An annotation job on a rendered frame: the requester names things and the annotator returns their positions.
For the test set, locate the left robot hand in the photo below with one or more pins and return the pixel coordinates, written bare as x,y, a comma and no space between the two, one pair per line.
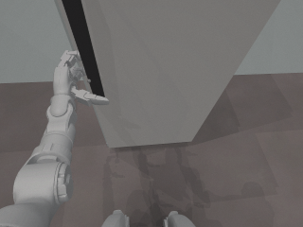
64,78

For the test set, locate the right robot shin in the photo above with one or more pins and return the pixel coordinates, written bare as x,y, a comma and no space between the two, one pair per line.
173,213

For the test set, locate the fridge door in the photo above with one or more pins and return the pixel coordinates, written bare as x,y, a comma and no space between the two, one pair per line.
163,64

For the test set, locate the robot right thigh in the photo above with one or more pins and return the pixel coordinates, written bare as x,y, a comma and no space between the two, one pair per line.
177,220

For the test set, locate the handle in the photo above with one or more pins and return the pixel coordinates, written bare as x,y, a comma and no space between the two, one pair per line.
76,18

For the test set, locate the left robot upper arm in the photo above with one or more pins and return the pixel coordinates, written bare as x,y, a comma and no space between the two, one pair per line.
40,190

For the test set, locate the robot left forearm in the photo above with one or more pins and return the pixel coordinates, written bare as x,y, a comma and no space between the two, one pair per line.
59,136

